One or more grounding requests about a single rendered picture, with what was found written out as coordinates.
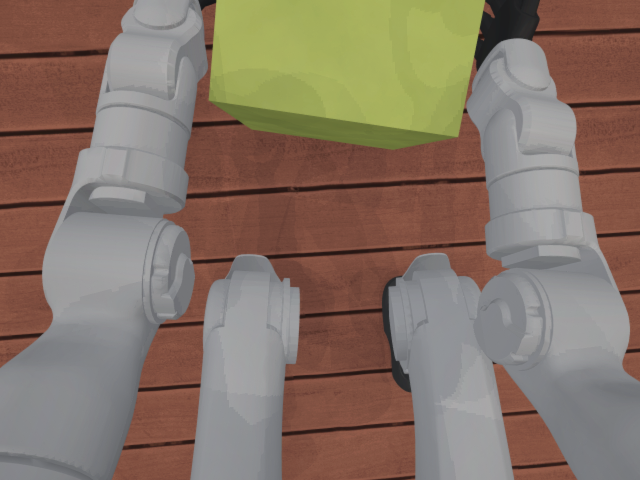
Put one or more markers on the left robot forearm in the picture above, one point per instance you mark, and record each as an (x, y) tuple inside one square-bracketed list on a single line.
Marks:
[(144, 115)]

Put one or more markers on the right robot upper arm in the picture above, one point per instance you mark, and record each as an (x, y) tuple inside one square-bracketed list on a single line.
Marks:
[(562, 337)]

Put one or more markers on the robot left thigh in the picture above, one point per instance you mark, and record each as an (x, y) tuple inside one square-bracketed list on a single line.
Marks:
[(239, 423)]

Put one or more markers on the right robot forearm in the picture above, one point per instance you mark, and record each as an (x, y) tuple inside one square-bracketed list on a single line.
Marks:
[(532, 175)]

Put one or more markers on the carton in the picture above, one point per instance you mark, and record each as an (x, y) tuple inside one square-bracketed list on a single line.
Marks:
[(381, 73)]

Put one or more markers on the left robot upper arm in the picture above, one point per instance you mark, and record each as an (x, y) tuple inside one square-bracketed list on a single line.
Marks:
[(67, 400)]

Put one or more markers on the robot right hand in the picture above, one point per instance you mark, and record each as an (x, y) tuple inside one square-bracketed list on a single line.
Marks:
[(513, 19)]

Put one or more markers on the right robot shin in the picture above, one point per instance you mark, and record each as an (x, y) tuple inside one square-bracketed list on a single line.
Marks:
[(432, 261)]

